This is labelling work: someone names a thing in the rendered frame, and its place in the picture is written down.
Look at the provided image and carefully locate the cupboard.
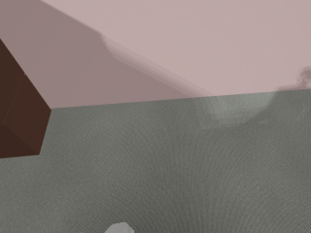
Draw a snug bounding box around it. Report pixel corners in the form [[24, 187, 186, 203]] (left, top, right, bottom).
[[0, 39, 52, 158]]

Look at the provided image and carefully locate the robot left thigh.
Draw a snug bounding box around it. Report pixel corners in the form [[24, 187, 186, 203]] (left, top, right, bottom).
[[105, 222, 134, 233]]

